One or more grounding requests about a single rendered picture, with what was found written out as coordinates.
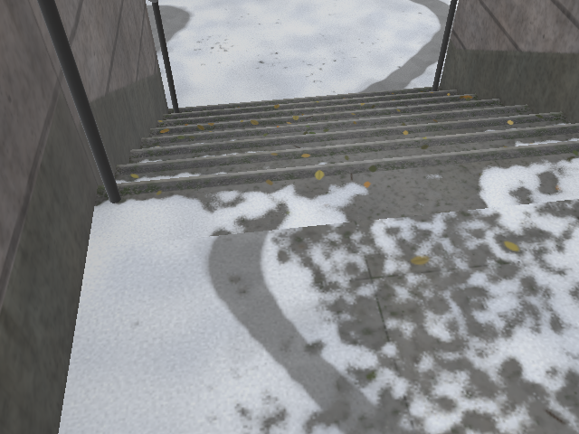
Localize stairs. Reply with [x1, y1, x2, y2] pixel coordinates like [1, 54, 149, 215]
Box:
[115, 86, 579, 184]

